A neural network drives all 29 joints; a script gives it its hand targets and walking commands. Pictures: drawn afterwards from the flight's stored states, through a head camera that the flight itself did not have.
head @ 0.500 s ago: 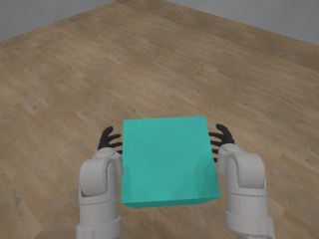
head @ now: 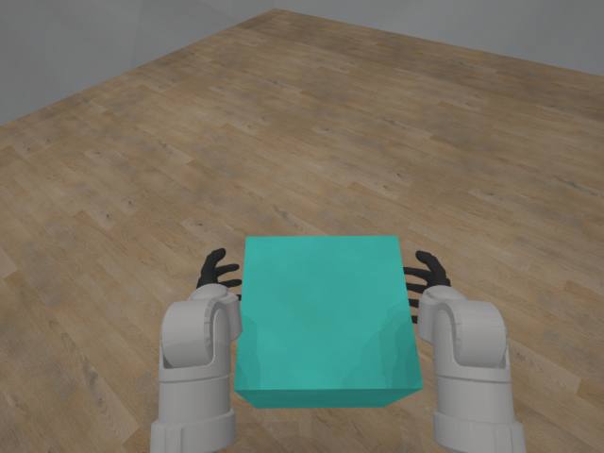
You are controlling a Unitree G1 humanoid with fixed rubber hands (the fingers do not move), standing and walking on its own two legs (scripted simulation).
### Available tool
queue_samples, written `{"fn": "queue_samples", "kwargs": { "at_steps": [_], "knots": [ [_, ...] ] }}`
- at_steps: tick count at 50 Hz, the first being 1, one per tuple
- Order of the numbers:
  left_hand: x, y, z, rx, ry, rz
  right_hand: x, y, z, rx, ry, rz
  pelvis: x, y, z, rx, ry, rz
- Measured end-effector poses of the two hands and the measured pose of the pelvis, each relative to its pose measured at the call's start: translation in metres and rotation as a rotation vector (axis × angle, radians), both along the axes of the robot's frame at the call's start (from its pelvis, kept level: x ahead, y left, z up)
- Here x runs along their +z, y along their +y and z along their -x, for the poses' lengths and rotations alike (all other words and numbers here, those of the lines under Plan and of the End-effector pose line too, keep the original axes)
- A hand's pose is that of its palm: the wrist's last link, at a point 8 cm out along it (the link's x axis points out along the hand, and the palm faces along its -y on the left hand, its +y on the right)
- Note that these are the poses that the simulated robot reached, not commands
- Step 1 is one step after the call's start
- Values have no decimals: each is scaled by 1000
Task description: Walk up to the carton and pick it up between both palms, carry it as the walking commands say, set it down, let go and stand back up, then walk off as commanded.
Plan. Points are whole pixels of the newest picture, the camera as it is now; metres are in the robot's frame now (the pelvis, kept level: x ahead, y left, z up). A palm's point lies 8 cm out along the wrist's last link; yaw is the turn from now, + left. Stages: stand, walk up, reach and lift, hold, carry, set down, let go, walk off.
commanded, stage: carry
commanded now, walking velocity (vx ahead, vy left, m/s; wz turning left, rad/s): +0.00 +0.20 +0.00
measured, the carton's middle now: (320, 329) +0.31 +0.00 -0.02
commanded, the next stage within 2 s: none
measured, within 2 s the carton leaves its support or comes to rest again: neither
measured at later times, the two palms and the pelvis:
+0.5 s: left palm (131, 359) +0.23 +0.23 +0.07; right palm (371, 359) +0.23 -0.05 +0.07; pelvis -0.07 +0.09 -0.01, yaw +2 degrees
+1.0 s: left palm (31, 419) +0.17 +0.31 +0.08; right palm (297, 411) +0.17 +0.03 +0.07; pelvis -0.13 +0.17 -0.01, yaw +0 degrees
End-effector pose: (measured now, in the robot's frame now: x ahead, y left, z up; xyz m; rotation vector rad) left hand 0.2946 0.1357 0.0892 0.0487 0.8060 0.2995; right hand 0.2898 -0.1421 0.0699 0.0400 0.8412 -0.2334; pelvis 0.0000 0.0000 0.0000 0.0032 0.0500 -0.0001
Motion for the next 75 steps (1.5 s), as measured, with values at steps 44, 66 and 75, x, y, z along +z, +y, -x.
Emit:
{"fn": "queue_samples", "kwargs": {
  "at_steps": [44,66,75],
  "knots": [
    [-10,153,106,-18,-25,36,5,153,106,-36,-25,26,-8,153,112,31,7,0],
    [-9,219,158,6,-19,40,2,219,157,-24,-18,20,-6,218,164,-16,0,11],
    [3,229,183,-19,-4,9,9,229,186,-27,-4,10,4,232,184,-3,-22,27]
  ]
}}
